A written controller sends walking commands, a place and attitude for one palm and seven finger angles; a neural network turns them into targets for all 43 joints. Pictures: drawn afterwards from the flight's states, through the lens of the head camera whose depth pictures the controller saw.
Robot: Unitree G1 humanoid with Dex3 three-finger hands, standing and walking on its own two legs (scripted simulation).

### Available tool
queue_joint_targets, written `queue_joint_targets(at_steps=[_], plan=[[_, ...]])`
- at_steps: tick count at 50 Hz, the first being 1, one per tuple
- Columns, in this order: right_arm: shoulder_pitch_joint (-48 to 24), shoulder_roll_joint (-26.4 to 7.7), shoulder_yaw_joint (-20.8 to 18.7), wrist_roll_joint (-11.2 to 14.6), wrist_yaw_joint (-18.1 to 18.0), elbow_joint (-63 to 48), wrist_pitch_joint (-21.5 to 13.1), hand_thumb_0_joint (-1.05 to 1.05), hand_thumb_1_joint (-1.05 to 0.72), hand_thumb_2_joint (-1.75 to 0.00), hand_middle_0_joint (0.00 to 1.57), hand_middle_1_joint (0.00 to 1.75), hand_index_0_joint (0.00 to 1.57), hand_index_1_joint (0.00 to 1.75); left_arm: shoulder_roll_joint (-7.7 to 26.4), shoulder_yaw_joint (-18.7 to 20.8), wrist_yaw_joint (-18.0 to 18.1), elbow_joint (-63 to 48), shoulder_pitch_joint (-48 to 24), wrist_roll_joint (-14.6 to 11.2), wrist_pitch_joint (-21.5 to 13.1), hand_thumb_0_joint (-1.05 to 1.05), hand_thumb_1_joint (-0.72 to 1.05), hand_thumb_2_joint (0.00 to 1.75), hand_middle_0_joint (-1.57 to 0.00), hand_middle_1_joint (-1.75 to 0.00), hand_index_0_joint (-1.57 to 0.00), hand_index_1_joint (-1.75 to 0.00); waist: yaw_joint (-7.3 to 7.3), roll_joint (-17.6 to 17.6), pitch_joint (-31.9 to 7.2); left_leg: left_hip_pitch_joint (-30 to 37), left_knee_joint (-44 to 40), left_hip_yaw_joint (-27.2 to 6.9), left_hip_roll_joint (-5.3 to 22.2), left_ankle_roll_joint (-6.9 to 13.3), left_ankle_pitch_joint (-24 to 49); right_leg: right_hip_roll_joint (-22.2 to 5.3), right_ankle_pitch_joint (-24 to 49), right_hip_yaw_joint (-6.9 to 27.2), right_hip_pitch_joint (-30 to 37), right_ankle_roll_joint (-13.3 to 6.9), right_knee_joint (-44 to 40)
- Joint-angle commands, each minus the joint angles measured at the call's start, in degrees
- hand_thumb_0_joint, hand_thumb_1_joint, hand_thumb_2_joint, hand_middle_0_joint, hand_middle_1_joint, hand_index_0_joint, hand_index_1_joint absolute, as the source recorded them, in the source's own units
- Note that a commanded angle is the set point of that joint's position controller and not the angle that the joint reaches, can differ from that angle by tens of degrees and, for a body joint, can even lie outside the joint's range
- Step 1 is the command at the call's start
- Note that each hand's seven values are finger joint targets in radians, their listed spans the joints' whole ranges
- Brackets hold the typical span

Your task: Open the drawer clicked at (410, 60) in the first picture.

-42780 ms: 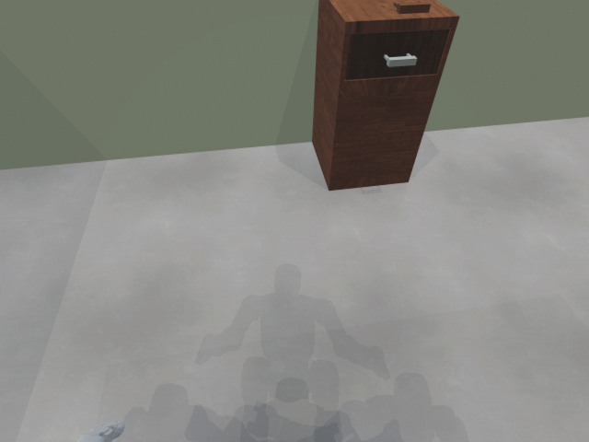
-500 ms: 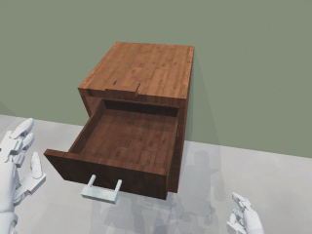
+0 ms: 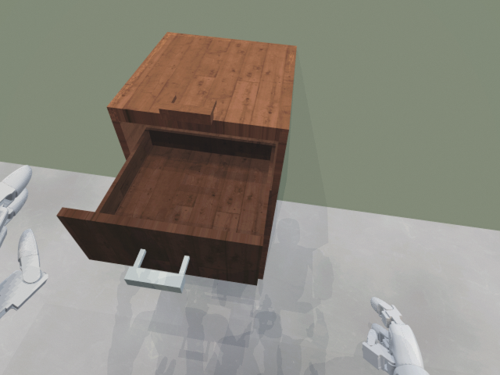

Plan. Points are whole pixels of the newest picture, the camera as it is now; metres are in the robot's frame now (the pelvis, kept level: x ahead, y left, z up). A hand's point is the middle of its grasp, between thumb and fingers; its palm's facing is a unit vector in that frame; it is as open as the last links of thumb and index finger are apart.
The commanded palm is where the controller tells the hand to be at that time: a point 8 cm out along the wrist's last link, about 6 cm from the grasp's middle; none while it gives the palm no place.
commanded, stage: step back with the hand held close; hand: left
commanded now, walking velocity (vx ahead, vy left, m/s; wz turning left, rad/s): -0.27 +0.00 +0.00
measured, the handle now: (159, 268) +0.33 +0.19 -0.09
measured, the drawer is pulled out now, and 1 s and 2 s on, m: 0.29 0.29 0.29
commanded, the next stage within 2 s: stop stepping back and stand still in 0.74 s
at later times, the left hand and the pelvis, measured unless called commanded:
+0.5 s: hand (21, 360) +0.11 +0.22 +0.17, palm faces +0.36 -0.82 -0.45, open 7.4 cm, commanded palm +0.04 +0.26 +0.18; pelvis -0.09 -0.02 -0.02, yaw +0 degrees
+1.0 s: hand out of the picture +0.01 +0.16 +0.17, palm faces +0.29 -0.83 -0.48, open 7.4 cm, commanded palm -0.05 +0.22 +0.18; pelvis -0.18 -0.06 -0.01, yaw -2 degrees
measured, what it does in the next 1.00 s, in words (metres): walks backwards: right foot, then left foot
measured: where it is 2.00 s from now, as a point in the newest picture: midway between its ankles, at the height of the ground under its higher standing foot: outside the picture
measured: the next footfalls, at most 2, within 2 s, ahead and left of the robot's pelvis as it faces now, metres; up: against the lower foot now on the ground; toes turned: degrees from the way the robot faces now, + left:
right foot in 0.44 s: -0.03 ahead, -0.12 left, +0.00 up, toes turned +2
left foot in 0.72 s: -0.06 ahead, +0.12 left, +0.00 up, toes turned +1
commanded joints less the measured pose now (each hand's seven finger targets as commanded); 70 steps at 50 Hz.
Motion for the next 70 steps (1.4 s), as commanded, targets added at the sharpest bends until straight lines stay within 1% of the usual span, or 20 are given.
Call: queue_joint_targets(at_steps=[1, 9, 14, 16, 21, 23, 26, 28, 33, 35, 36, 42, 46, 47, 49, 52, 58, 63, 66, 70], plan=[[-5.08, -8.04, -2.64, -0.64, -0.63, -8.88, -3.68, 0.0, -0.9, -0.9, 0.2, 0.3, 0.2, 0.3, 5.02, 4.82, 2.02, -9.16, 0.47, 0.45, -2.83, 0.0, 0.9, 0.9, -0.2, -0.3, -0.2, -0.3, 0.84, 7.51, -4.71, -10.34, -8.89, -4.64, 8.55, 2.62, -0.71, -2.59, 3.28, 1.63, 9.37, 0.44, 0.91], [-1.68, -8.31, -2.91, -2.54, -1.28, -6.77, -4.0, 0.0, -0.9, -0.9, 0.2, 0.3, 0.2, 0.3, 5.2, 2.75, 4.37, -11.88, -6.26, 1.96, -3.13, 0.0, 0.9, 0.9, -0.2, -0.3, -0.2, -0.3, -0.67, -2.71, -2.62, 2.12, 7.06, -1.22, 0.97, -0.09, -13.89, -11.01, -19.83, 12.62, -13.14, -4.61, -15.72], [-3.7, -7.42, -1.54, -1.48, -1.32, -8.03, -6.27, 0.0, -0.9, -0.9, 0.2, 0.3, 0.2, 0.3, 6.78, 5.08, 4.46, -15.4, -6.59, 1.53, -3.66, 0.0, 0.9, 0.9, -0.2, -0.3, -0.2, -0.3, 0.78, 15.44, -5.15, -14.99, -16.1, -13.96, 14.53, 4.81, -14.71, 0.64, -9.35, 0.01, 6.24, 1.27, 11.1], [-3.49, -7.13, -1.98, -0.62, -0.88, -8.52, -7.23, 0.0, -0.9, -0.9, 0.2, 0.3, 0.2, 0.3, 6.65, 5.25, 3.75, -13.33, -5.4, 1.49, -4.51, 0.0, 0.9, 0.9, -0.2, -0.3, -0.2, -0.3, 0.88, 14.57, -5.4, -21.62, -18.74, -13.78, 16.26, 5.95, -25.02, 1.46, -12.21, 0.88, 10.95, 1.34, 17.38], [-3.18, -7.94, -2.2, -0.98, 0.29, -5.62, -8.19, 0.0, -0.9, -0.9, 0.2, 0.3, 0.2, 0.3, 6.73, 6.44, 2.65, -9.74, -2.25, 0.47, -4.71, 0.0, 0.9, 0.9, -0.2, -0.3, -0.2, -0.3, 0.99, 6.91, -4.01, -13.81, -7.69, -8.16, 13.15, 4.97, -9.81, -0.81, -4.85, 1.67, 5.97, 0.32, 3.83], [-3.78, -7.86, -1.7, -0.38, 1.12, -5.17, -8.44, 0.0, -0.9, -0.9, 0.2, 0.3, 0.2, 0.3, 7.23, 6.16, 1.75, -9.96, -4.85, 0.13, -5.93, 0.0, 0.9, 0.9, -0.2, -0.3, -0.2, -0.3, 0.79, 2.39, -3.79, -12.37, -1.56, -4.75, 8.98, 2.88, -10.39, -5.56, -0.93, 7.43, 3.37, -1.48, -3.87], [-4.97, -7.84, -3.83, 0.76, 2.48, -4.05, -7.31, 0.0, -0.9, -0.9, 0.2, 0.3, 0.2, 0.3, 8.03, 5.32, 2.22, -9.48, -3.49, -0.18, -5.01, 0.0, 0.9, 0.9, -0.2, -0.3, -0.2, -0.3, 2.22, -7.88, -6.61, -7.66, 31.62, 0.57, -1.27, -1.86, -14.08, -24.09, -8.59, 28.92, -6.53, -11.94, -18.93], [-4.95, -5.54, -2.39, -0.52, 1.92, -4.44, -6.13, 0.0, -0.9, -0.9, 0.2, 0.3, 0.2, 0.3, 7.87, 5.79, 2.08, -9.54, -3.01, 0.65, -5.18, 0.0, 0.9, 0.9, -0.2, -0.3, -0.2, -0.3, 0.79, -6.64, -5.68, -11.24, 34.17, -0.66, 0.6, -2.19, -14.94, -21.72, 6.65, 20.82, -2.43, -11.89, -14.2], [-4.86, -5.19, -0.6, -0.47, -0.58, -4.03, -4.05, 0.0, -0.9, -0.9, 0.2, 0.3, 0.2, 0.3, 6.42, 4.72, 2.26, -9.48, -4.01, 0.83, -5.56, 0.0, 0.9, 0.9, -0.2, -0.3, -0.2, -0.3, -0.96, 1.09, -3.69, -1.02, -12.28, 4.05, 1.13, -1.51, -0.37, -7.64, 20.76, 4.69, 3.9, -2.4, -0.74], [-3.77, -7.23, -2.71, -1.03, -0.04, -4.63, -4.73, 0.0, -0.9, -0.9, 0.2, 0.3, 0.2, 0.3, 7.26, 4.49, 2.27, -14.02, -5.87, 0.99, -6.44, 0.0, 0.9, 0.9, -0.2, -0.3, -0.2, -0.3, 0.25, 14.06, -7.35, 4.64, -10.71, -8.96, 16.28, 3.45, 30.03, -2.31, 3.15, 0.89, -0.82, 1.41, 10.44], [-3.19, -6.39, -3.9, -1.05, 0.44, -4.46, -5.47, 0.0, -0.9, -0.9, 0.2, 0.3, 0.2, 0.3, 7.54, 5.16, 2.27, -12.57, -3.18, 1.28, -6.0, 0.0, 0.9, 0.9, -0.2, -0.3, -0.2, -0.3, 0.48, 12.3, -10.9, 11.07, -6.95, -9.98, 21.42, 5.92, 40.59, -1.31, -9.45, 1.58, -6.14, 1.38, 16.23], [-4.18, -6.86, -3.68, -1.57, 1.76, -3.09, -7.86, 0.0, -0.9, -0.9, 0.2, 0.3, 0.2, 0.3, 5.95, 5.41, 1.63, -19.35, -2.05, -0.89, -4.69, 0.0, 0.9, 0.9, -0.2, -0.3, -0.2, -0.3, 0.89, 12.73, -9.6, 5.13, -6.23, -4.22, 19.68, 7.03, 32.68, -1.13, -12.51, 0.17, -4.28, 2.46, 19.13], [-3.22, -7.41, -2.73, 0.06, 2.22, -4.25, -7.13, 0.0, -0.9, -0.9, 0.2, 0.3, 0.2, 0.3, 6.39, 6.58, 1.9, -14.52, 0.65, 0.11, -3.37, 0.0, 0.9, 0.9, -0.2, -0.3, -0.2, -0.3, 1.27, 9.19, -6.31, -1.4, -1.87, 2.03, 11.89, 2.46, -0.59, -2.01, 0.13, -2.92, 6.61, 2.84, -4.87], [-3.04, -6.68, -2.18, 0.32, 2.19, -4.42, -6.57, 0.0, -0.9, -0.9, 0.2, 0.3, 0.2, 0.3, 6.87, 6.28, 1.86, -12.52, -0.45, 0.44, -3.47, 0.0, 0.9, 0.9, -0.2, -0.3, -0.2, -0.3, 0.5, 1.25, -4.65, -3.34, 3.66, 4.11, 7.33, 0.64, -9.31, -5.87, 1.72, 1.16, 6.16, 1.47, -10.71], [-2.93, -5.87, -2.09, 0.85, 1.77, -5.32, -5.38, 0.0, -0.9, -0.9, 0.2, 0.3, 0.2, 0.3, 8.23, 6.79, 2.5, -9.6, -2.77, -0.13, -3.0, 0.0, 0.9, 0.9, -0.2, -0.3, -0.2, -0.3, 0.06, -11.65, -4.2, -10.63, 23.43, 3.19, 0.79, -1.15, -13.87, -21.46, 1.56, 22.66, 3.95, -5.88, -16.74], [-3.91, -5.06, -1.64, 0.31, 1.21, -4.58, -4.04, 0.0, -0.9, -0.9, 0.2, 0.3, 0.2, 0.3, 6.25, 6.35, 2.53, -4.41, -0.17, 0.13, -3.26, 0.0, 0.9, 0.9, -0.2, -0.3, -0.2, -0.3, -0.71, -5.08, -4.53, -11.14, 28.6, -0.14, 2.35, -1.54, -7.72, -19.14, 2.76, 18.1, 4.39, -4.11, -14.01], [-4.14, -6.34, -1.67, -0.38, -0.07, -5.35, -4.69, 0.0, -0.9, -0.9, 0.2, 0.3, 0.2, 0.3, 5.1, 1.85, 2.56, -4.19, -4.06, 1.32, -4.82, 0.0, 0.9, 0.9, -0.2, -0.3, -0.2, -0.3, 0.44, -7.34, 0.64, -3.07, 8.47, 5.65, 1.11, 0.64, -10.11, -16.86, -16.18, 13.45, 1.74, -3.26, -21.67], [-0.39, -7.24, -2.22, -0.5, 0.6, -5.48, -6.24, 0.0, -0.9, -0.9, 0.2, 0.3, 0.2, 0.3, 7.35, 3.1, 3.12, -10.06, -2.96, 1.73, -5.65, 0.0, 0.9, 0.9, -0.2, -0.3, -0.2, -0.3, -0.07, -0.89, -3.65, 7.39, -12.06, 5.13, 1.72, 3.2, -5.66, -13.36, -8.74, 9.4, 8.31, -1.71, -15.6], [-0.19, -8.87, -3.16, -0.22, 0.99, -6.58, -6.45, 0.0, -0.9, -0.9, 0.2, 0.3, 0.2, 0.3, 7.72, 4.16, 2.87, -11.07, -0.61, 1.37, -6.17, 0.0, 0.9, 0.9, -0.2, -0.3, -0.2, -0.3, 0.36, 8.93, -4.57, 7.67, -14.36, -6.8, 11.47, 6.29, 0.15, -4.77, 0.59, 1.8, 7.28, 0.82, -1.97], [-1.02, -7.44, -2.38, 0.34, 0.97, -5.91, -6.3, 0.0, -0.9, -0.9, 0.2, 0.3, 0.2, 0.3, 7.41, 6.18, 3.14, -9.05, 1.03, 0.79, -5.11, 0.0, 0.9, 0.9, -0.2, -0.3, -0.2, -0.3, -0.02, 6.27, -1.75, -3.23, -11.29, -0.67, 6.83, 3.03, -6.14, -5.39, 0.44, 3.9, 12.57, -0.09, -6.27]])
